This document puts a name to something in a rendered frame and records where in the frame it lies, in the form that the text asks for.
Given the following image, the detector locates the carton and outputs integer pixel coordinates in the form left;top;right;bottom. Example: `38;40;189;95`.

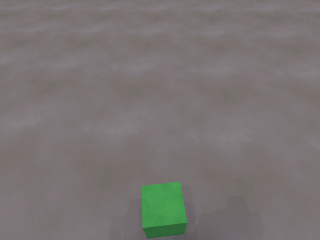
141;181;188;239

